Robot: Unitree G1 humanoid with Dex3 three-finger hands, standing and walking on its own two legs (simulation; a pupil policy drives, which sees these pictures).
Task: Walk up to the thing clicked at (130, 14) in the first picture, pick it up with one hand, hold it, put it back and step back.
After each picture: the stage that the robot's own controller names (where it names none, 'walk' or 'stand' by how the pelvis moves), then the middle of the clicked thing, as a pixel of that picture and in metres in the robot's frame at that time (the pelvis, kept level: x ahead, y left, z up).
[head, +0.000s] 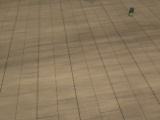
stand; (131, 12) +2.21 -0.70 -0.72
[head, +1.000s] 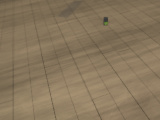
walk; (105, 21) +2.16 -0.15 -0.69
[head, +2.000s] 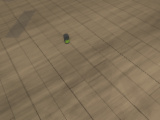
walk; (66, 38) +1.55 +0.34 -0.72
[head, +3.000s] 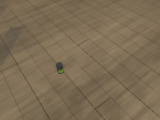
walk; (59, 68) +1.05 +0.34 -0.72
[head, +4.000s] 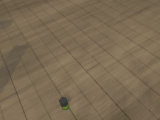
walk; (64, 103) +0.69 +0.28 -0.72
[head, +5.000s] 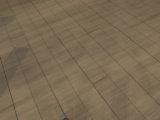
stand; out of the picture +0.46 +0.22 -0.71
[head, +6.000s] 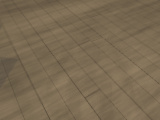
stand; out of the picture +0.39 +0.20 -0.72
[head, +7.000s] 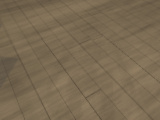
stand; out of the picture +0.37 +0.20 -0.73
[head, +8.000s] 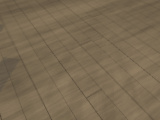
stand; out of the picture +0.39 +0.20 -0.73
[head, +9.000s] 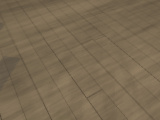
stand; out of the picture +0.37 +0.20 -0.73
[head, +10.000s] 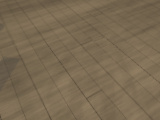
stand; out of the picture +0.38 +0.20 -0.73
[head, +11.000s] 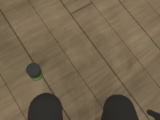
go down; (35, 72) +0.44 +0.23 -0.40
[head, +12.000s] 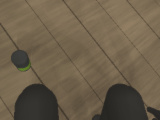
go down; (21, 61) +0.44 +0.26 -0.30
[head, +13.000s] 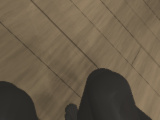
close in; out of the picture +0.42 +0.30 -0.22
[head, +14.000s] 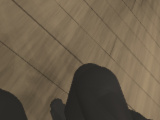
close; out of the picture +0.42 +0.31 -0.22
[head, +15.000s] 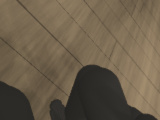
lift; out of the picture +0.41 +0.30 -0.23
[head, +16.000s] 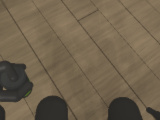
lift; (17, 83) +0.33 +0.23 -0.04
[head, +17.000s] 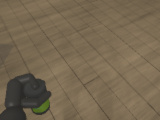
hold; (37, 97) +0.32 +0.18 +0.00
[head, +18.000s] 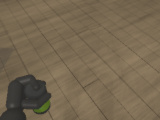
hold; (38, 97) +0.33 +0.18 +0.00
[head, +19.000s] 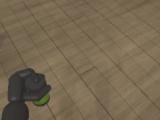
crouch; (38, 90) +0.35 +0.17 -0.03
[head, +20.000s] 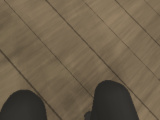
lower; out of the picture +0.47 +0.29 -0.10
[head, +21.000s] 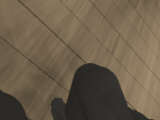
lower; out of the picture +0.42 +0.33 -0.22
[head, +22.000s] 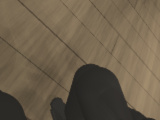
lower; out of the picture +0.42 +0.33 -0.22
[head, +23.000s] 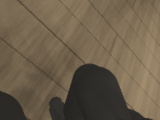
lower; out of the picture +0.43 +0.33 -0.23
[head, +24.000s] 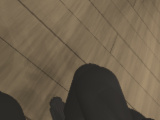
lower; out of the picture +0.43 +0.33 -0.23
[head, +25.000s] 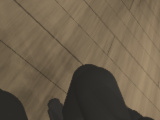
open; out of the picture +0.43 +0.31 -0.23
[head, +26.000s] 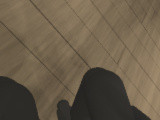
stand; out of the picture +0.43 +0.30 -0.24
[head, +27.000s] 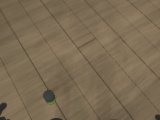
walk; (49, 97) +0.43 +0.21 -0.54
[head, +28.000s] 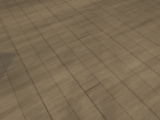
stand; out of the picture +0.40 +0.19 -0.67
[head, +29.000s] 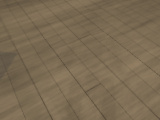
stand; out of the picture +0.40 +0.19 -0.67
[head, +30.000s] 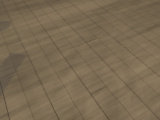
stand; out of the picture +0.42 +0.18 -0.72
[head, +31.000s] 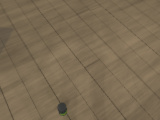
walk; (62, 109) +0.46 +0.14 -0.71
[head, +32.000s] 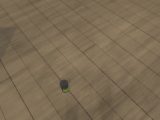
walk; (64, 86) +0.70 +0.22 -0.69
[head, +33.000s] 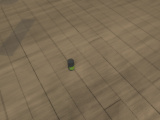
stand; (71, 64) +1.05 +0.19 -0.70
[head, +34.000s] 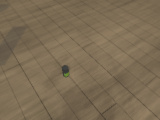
stand; (65, 71) +1.02 +0.22 -0.72
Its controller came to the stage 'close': yes
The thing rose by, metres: 0.70
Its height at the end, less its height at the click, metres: +0.00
